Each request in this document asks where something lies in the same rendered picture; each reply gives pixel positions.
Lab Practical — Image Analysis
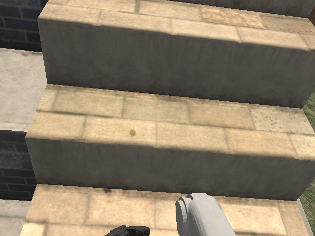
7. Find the robot left hand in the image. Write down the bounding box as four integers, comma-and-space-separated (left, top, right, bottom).
104, 225, 151, 236

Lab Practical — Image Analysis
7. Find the right robot thigh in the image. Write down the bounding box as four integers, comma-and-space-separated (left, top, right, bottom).
175, 193, 236, 236

